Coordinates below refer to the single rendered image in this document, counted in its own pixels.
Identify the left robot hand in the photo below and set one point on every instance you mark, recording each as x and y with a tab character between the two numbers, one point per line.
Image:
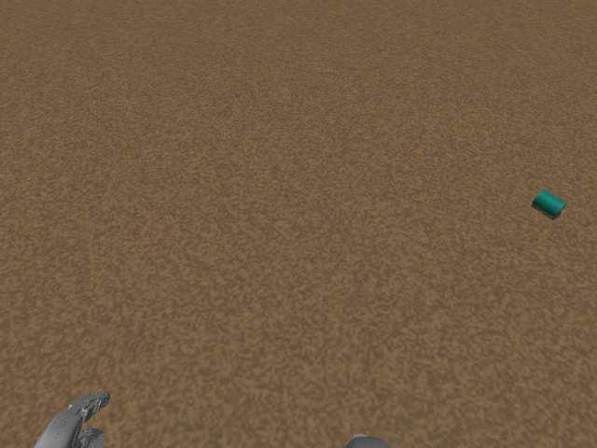
64	429

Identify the can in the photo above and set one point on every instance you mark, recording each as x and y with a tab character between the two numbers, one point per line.
549	203

